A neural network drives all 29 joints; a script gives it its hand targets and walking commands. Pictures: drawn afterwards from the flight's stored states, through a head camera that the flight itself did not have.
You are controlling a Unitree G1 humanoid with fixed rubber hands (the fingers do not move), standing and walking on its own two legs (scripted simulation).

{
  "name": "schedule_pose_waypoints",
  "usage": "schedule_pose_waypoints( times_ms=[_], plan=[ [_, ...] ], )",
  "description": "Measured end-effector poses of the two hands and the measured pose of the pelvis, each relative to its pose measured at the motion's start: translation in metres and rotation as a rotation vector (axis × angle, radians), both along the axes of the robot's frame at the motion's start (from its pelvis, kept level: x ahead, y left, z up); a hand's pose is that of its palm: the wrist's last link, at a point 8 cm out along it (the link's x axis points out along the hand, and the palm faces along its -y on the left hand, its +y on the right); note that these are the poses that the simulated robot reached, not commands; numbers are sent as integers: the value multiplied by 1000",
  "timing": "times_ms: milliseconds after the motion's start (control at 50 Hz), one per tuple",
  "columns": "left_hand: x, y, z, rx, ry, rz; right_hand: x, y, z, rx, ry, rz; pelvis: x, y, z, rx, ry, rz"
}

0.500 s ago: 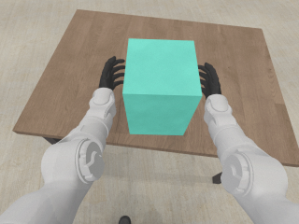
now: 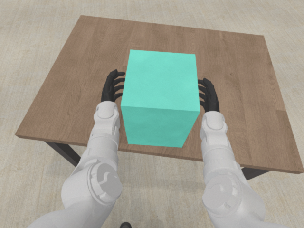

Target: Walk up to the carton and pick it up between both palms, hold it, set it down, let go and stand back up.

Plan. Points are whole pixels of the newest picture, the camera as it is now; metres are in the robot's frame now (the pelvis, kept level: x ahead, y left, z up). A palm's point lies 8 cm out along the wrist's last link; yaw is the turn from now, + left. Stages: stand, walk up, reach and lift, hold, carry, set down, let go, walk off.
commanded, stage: reach and lift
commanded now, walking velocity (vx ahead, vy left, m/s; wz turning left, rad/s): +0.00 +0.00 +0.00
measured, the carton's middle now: (158, 103) +0.48 +0.04 -0.02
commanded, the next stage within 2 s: none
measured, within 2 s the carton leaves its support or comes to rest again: leaves its support in 1.68 s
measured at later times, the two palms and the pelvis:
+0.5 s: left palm (109, 100) +0.44 +0.18 +0.04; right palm (210, 110) +0.44 -0.09 +0.04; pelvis +0.01 +0.00 +0.00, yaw +0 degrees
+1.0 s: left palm (109, 100) +0.43 +0.18 +0.04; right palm (210, 110) +0.43 -0.09 +0.04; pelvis +0.01 +0.00 +0.00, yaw +1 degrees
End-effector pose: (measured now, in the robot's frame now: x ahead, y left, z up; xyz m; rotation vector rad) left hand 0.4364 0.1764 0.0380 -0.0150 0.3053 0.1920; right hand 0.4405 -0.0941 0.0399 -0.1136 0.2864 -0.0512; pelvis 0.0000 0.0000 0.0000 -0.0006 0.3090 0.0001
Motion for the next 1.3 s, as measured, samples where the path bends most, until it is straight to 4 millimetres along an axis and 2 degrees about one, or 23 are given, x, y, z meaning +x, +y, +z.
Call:
schedule_pose_waypoints(
  times_ms=[1100,1300],
  plan=[
    [-4,-1,0,9,5,-3,-6,1,-2,1,-19,-20,7,1,1,0,-26,9],
    [-12,0,1,12,-3,7,-11,2,-1,2,-31,-17,5,0,1,-3,-34,17]
  ],
)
